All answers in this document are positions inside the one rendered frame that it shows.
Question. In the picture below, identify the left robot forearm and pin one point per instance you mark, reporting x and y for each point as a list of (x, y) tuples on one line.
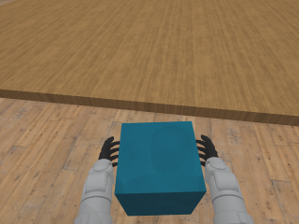
[(96, 198)]

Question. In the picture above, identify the right robot hand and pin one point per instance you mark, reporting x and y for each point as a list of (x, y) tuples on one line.
[(208, 149)]

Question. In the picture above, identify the left robot hand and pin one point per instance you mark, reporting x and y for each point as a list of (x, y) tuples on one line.
[(106, 150)]

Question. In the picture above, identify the right robot forearm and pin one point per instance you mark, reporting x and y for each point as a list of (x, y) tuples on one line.
[(226, 196)]

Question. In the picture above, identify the carton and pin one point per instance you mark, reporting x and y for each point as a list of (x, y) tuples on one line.
[(159, 172)]

